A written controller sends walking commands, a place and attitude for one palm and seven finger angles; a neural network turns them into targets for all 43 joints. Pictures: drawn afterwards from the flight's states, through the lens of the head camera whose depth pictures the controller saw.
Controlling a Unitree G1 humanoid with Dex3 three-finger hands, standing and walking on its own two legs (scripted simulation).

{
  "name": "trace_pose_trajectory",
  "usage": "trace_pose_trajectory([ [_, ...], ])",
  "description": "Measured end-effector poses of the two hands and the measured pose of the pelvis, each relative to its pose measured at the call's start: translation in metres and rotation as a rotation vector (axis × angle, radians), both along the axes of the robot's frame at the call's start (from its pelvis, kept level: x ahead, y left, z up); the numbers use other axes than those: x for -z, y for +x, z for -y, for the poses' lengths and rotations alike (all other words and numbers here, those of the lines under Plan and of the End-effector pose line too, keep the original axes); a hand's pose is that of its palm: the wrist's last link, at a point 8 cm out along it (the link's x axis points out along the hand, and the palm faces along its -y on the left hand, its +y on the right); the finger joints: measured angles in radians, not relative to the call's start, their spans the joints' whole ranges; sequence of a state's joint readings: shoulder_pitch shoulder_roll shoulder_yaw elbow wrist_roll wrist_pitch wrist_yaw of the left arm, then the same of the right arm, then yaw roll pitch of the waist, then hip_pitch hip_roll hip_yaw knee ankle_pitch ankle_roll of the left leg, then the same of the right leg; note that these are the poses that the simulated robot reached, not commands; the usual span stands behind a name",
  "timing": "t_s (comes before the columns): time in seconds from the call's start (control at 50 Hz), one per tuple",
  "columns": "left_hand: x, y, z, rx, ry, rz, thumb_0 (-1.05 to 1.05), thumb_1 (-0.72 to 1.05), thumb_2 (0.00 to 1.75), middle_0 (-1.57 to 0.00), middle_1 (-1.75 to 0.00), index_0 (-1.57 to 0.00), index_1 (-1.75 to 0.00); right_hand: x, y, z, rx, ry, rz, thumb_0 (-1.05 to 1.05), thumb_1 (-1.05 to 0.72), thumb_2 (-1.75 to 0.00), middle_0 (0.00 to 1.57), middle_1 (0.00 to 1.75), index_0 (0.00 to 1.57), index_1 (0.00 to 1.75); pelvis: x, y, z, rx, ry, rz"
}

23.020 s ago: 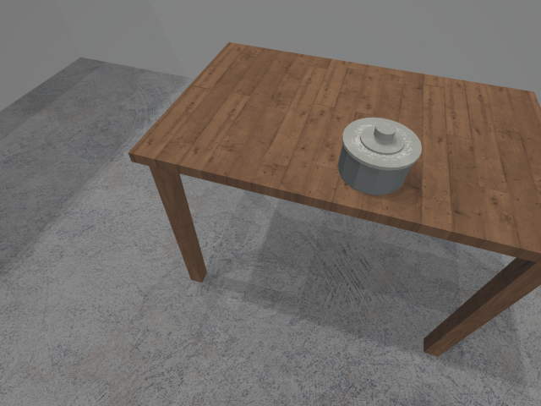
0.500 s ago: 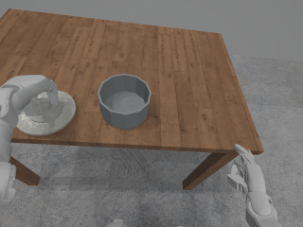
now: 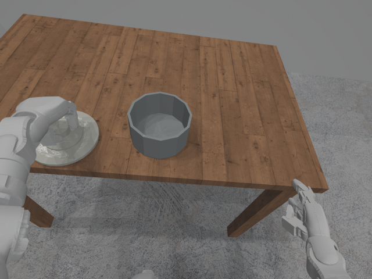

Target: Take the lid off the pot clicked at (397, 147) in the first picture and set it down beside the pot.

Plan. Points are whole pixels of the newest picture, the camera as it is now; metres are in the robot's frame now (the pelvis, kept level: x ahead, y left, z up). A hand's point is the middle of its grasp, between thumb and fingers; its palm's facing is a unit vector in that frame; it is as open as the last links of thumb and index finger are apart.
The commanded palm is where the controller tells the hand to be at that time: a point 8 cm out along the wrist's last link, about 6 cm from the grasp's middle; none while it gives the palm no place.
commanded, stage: open the fingers wide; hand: left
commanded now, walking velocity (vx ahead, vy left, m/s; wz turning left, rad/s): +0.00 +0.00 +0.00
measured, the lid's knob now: (60, 129) +0.44 +0.33 +0.00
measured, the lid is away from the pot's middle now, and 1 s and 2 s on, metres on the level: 0.24 0.24 0.24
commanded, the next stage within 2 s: raise the empty hand in 0.70 s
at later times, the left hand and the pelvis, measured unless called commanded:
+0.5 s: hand (51, 139) +0.39 +0.32 +0.03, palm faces -0.42 -0.11 -0.90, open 10.3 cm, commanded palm +0.42 +0.31 +0.08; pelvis +0.00 +0.00 +0.00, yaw +0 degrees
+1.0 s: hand (51, 135) +0.39 +0.31 +0.04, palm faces -0.40 -0.10 -0.91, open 11.0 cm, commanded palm +0.42 +0.31 +0.11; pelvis +0.00 -0.01 +0.01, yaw +1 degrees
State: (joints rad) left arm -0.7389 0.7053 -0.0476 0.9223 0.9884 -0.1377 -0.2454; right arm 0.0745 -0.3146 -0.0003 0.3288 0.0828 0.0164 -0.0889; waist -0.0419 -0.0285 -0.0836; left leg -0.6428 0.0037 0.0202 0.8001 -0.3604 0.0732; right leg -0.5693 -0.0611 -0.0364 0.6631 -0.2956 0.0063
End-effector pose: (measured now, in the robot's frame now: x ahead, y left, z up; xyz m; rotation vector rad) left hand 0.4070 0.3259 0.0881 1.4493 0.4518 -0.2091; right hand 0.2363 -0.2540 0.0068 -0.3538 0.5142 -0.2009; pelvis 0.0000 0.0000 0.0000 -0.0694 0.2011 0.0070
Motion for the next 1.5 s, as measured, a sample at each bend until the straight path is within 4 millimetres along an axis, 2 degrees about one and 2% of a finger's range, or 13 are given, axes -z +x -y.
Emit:
trace_pose_trajectory([
  [0.18,0.002,-0.004,0.000,0.013,-0.003,-0.014,0.00,0.29,0.79,-0.61,-0.90,-0.62,-0.90,0.000,0.000,0.001,0.001,0.006,0.003,0.02,-0.90,-0.90,0.20,0.30,0.12,0.27,-0.001,0.003,0.001,0.001,0.000,0.001],
  [0.56,0.003,-0.017,0.004,0.015,0.004,-0.006,0.00,-0.02,0.77,-0.44,-0.78,-0.44,-0.78,0.000,0.000,0.004,-0.012,0.006,0.001,0.02,-0.90,-0.90,0.20,0.30,0.13,0.28,-0.004,0.000,0.006,-0.009,0.005,0.018],
  [0.88,-0.001,-0.018,0.009,0.012,0.021,-0.016,0.00,-0.06,0.77,-0.41,-0.76,-0.41,-0.77,0.001,-0.001,0.006,-0.020,0.016,0.012,0.02,-0.90,-0.90,0.20,0.30,0.13,0.28,-0.004,-0.002,0.010,-0.011,0.009,0.020],
  [1.5,-0.067,-0.009,0.006,0.001,0.020,0.021,0.00,-0.06,0.77,-0.42,-0.77,-0.41,-0.77,-0.003,0.001,0.009,-0.009,0.056,-0.011,0.02,-0.90,-0.90,0.20,0.30,0.16,0.30,-0.019,0.007,0.014,-0.017,0.021,0.071],
])
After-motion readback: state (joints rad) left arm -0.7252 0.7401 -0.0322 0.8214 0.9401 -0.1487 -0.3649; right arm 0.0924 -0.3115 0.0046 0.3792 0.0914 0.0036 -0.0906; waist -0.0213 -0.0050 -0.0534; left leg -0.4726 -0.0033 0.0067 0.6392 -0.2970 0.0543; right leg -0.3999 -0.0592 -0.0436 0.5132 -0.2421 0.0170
